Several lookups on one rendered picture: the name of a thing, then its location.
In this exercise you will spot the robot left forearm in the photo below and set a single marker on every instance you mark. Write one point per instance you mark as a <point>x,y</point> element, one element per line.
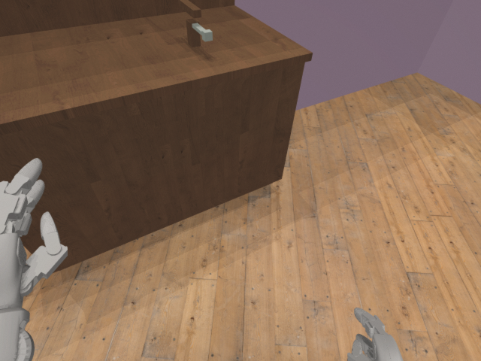
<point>16,344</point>

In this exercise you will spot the tap lever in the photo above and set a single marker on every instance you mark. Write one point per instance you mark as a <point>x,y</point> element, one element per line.
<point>207,35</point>

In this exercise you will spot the robot right hand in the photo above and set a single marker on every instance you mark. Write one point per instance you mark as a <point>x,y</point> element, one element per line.
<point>383,347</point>

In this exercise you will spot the robot left hand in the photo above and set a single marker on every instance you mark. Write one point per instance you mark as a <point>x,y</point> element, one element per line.
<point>17,200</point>

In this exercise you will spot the counter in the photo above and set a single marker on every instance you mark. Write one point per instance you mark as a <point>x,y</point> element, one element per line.
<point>138,122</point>

